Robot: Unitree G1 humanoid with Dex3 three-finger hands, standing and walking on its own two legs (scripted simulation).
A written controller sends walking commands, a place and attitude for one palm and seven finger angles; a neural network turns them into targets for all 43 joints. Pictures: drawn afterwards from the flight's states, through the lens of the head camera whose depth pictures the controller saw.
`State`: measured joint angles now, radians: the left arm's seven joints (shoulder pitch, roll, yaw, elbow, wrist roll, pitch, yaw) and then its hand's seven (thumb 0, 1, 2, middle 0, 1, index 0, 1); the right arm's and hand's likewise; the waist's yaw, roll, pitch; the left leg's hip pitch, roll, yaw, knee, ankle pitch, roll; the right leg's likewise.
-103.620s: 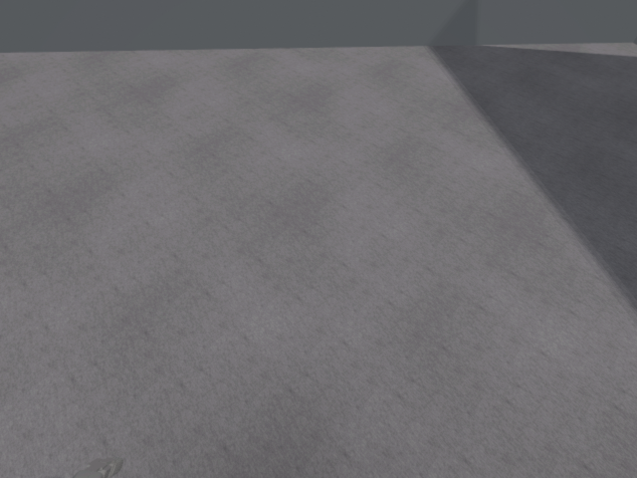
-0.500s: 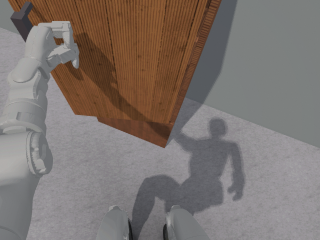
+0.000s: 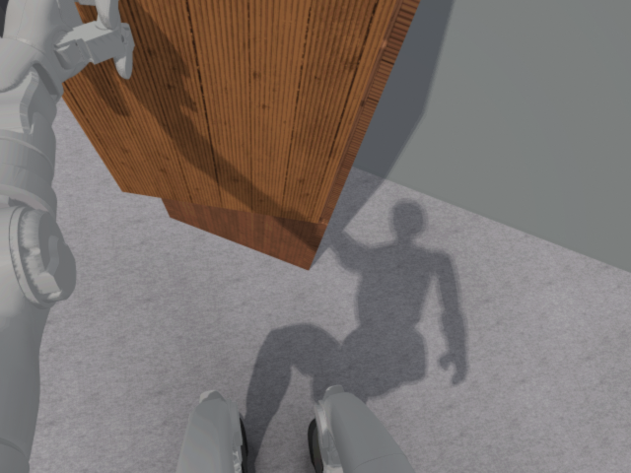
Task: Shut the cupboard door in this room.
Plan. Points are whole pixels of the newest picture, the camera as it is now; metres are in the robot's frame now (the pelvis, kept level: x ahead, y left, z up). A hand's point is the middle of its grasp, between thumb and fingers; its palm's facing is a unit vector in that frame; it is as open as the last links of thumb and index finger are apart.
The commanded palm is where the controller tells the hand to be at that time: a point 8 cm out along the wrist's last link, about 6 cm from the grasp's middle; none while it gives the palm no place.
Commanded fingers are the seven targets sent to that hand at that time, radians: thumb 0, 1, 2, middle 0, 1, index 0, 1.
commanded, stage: push the door shut along its arc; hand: left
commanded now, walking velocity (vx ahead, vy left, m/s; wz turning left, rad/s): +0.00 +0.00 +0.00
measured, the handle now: (23, 15) +0.61 +0.23 +0.12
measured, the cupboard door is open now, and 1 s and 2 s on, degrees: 13 4 4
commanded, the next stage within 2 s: pull the fist back off the door in 0.22 s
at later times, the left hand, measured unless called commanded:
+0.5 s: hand (150, 6) +0.62 +0.11 +0.13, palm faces +0.11 -0.99 +0.03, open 3.2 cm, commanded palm +0.59 +0.11 +0.12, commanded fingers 0.00 0.90 0.90 -1.30 -1.50 -1.30 -1.50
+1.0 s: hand (162, 60) +0.55 +0.10 +0.12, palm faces +0.09 -1.00 -0.02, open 3.1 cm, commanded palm +0.51 +0.13 +0.12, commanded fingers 0.00 0.90 0.90 -1.30 -1.50 -1.30 -1.50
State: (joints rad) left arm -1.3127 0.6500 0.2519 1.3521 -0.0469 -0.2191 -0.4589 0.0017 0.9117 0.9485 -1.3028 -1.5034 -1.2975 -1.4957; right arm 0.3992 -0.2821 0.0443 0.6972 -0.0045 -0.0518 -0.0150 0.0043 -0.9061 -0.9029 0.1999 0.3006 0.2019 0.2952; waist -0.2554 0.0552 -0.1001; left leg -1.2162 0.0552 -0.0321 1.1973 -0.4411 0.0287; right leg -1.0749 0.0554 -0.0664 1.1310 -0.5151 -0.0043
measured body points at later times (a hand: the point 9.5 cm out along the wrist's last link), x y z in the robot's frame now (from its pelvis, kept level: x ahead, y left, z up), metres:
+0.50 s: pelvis +0.00 +0.00 -0.01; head +0.17 +0.03 +0.40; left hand +0.61 +0.16 +0.13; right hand -0.05 -0.24 -0.11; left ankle +0.05 +0.10 -0.64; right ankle +0.01 -0.13 -0.64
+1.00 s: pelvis +0.03 -0.02 +0.03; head +0.15 -0.01 +0.47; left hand +0.54 +0.15 +0.12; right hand -0.01 -0.28 -0.08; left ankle +0.05 +0.10 -0.64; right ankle +0.01 -0.13 -0.64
